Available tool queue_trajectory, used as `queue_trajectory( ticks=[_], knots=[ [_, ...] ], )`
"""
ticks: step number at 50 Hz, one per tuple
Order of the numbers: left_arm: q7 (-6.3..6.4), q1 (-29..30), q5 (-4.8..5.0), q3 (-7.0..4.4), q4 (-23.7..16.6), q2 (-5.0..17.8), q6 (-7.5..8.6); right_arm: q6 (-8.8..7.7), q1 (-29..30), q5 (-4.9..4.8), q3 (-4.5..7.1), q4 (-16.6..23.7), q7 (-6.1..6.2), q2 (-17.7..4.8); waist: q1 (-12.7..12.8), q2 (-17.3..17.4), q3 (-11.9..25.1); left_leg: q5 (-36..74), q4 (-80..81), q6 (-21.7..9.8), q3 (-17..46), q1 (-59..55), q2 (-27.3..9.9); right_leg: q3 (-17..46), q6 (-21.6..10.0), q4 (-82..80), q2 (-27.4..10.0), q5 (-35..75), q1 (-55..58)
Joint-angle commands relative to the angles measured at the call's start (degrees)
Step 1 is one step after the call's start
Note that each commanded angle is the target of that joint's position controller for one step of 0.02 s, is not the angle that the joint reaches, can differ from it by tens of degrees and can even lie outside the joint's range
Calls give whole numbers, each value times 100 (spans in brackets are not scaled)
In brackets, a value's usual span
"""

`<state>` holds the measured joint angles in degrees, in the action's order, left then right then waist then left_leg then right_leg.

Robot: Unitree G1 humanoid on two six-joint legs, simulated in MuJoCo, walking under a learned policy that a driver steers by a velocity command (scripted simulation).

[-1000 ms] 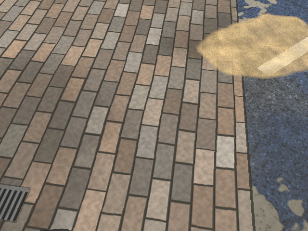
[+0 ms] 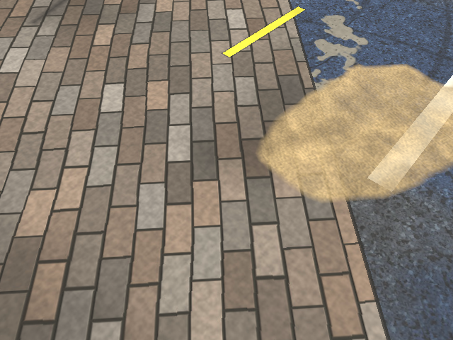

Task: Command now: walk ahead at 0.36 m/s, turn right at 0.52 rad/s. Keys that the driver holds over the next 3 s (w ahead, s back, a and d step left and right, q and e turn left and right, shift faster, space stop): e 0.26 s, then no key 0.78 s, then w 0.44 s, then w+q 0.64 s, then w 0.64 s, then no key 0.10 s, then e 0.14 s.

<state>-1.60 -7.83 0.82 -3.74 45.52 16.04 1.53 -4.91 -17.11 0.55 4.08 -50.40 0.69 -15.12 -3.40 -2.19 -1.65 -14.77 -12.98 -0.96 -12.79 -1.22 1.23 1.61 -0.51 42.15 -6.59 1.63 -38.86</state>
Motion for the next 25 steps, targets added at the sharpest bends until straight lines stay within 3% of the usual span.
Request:
queue_trajectory(
  ticks=[1, 4, 5, 6, 7, 8, 9, 10, 11, 12, 13, 15, 17, 19, 22, 25],
  knots=[
    [-129, 520, -51, -20, -602, 205, 65, 66, 247, -96, 240, 311, 92, -1043, 58, 500, -270, 3454, 3, -700, 178, 216, -1627, -366, -94, -517, 178, 5, 321],
    [-198, -116, -54, -192, -605, 545, 32, 228, 456, -246, 313, 384, 171, -1240, 482, 767, 225, 5136, -1249, -464, 107, -128, -1645, -686, -370, -691, 649, -781, 1167],
    [-177, -776, -43, -325, -455, 783, 39, 274, 574, -276, 305, 427, 180, -1216, 849, 650, 555, 5067, -2194, -293, 28, 18, -1468, -734, -532, -1098, 869, -496, 1989],
    [-57, -1352, -65, -480, -332, 1144, 29, 251, 419, -218, 251, 428, 158, -1074, 1122, 206, 910, 3872, -3571, 63, -44, 721, -1127, -349, -753, -1555, 801, 801, 3166],
    [88, -1275, -74, -563, -369, 1768, -28, 196, -58, 185, 39, 612, 95, -333, 503, -1371, 1365, -1561, -5552, 451, 42, 2654, -335, 1528, -1388, -927, -579, 3804, 4809],
    [30, -1143, -169, -503, -703, 1787, 33, 95, -417, 77, -32, 668, 15, -466, 490, -1189, 2698, -2900, -7047, 602, 1373, 3684, 328, 3868, -2620, -1435, -1626, 3309, 5785],
    [-13, -1008, -135, -436, -831, 1419, 44, 54, 167, -137, 75, 697, -22, -896, 827, -268, 2600, -2366, -7099, 457, 1911, 3919, -11, 3314, -2370, -1750, -1323, 2600, 5506],
    [-2, -663, -35, -373, -840, 1170, 67, 58, 570, -190, 59, 851, 9, -861, 717, -78, 1842, -1807, -6690, 359, 1817, 4152, -195, 2671, -2065, -1873, -1022, 1886, 4809],
    [30, -378, 24, -323, -862, 984, 58, 105, 680, -88, 66, 785, 93, -831, 547, 287, 1294, -1429, -6263, 374, 1802, 4075, -407, 2312, -1809, -2025, -774, 1445, 4013],
    [80, -178, 4, -285, -905, 866, 30, 185, 683, -22, 107, 801, 149, -932, 382, 179, 1054, -1202, -5920, 370, 1845, 3757, -503, 2120, -1717, -2172, -644, 1263, 3337],
    [107, -92, -82, -272, -959, 853, 0, 268, 633, -16, 131, 814, 155, -964, 253, 23, 954, -1091, -5701, 354, 1844, 3408, -498, 2020, -1650, -2297, -528, 1147, 2856],
    [144, -27, -153, -273, -1003, 873, -6, 352, 414, -9, 99, 749, 171, -790, 147, -82, 987, -982, -5215, 417, 1706, 3089, -441, 1682, -1632, -2312, -442, 1615, 2442],
    [202, -102, -134, -286, -972, 942, -22, 394, 447, 10, 60, 744, 201, -671, 179, -124, 1097, -744, -4704, 511, 1652, 3006, -411, 1479, -1590, -2265, -375, 1797, 2370],
    [257, -76, -114, -265, -956, 925, -83, 450, 544, -2, 37, 749, 209, -633, 234, -219, 1177, -371, -4308, 570, 1661, 2873, -432, 1393, -1476, -2295, -285, 1119, 2315],
    [285, 34, -148, -202, -934, 832, -163, 510, 797, -45, 26, 791, 197, -638, 349, -402, 948, -75, -3677, 582, 1647, 2621, -447, 1422, -1323, -2462, -161, -468, 2054],
    [252, -18, -182, -138, -840, 740, -199, 463, 943, -54, 18, 824, 164, -641, 467, -537, 715, -216, -2993, 527, 1601, 2364, -413, 1608, -1274, -2393, -187, -1132, 2081]
  ],
)
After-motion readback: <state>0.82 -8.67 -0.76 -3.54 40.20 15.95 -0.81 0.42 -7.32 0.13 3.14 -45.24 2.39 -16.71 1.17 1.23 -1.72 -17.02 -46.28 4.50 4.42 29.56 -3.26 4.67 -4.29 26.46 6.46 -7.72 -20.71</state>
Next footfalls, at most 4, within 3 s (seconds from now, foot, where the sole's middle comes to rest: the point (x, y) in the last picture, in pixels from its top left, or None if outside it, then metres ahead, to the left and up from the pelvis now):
0.12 right None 0.24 -0.13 -0.78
0.58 left None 0.28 0.11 -0.78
1.76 left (224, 280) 0.67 0.00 -0.78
2.24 right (277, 206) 0.94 -0.20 -0.78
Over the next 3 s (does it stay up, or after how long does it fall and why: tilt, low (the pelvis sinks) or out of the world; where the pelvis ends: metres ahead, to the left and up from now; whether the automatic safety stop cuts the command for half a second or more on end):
stays up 1.14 0.00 0.00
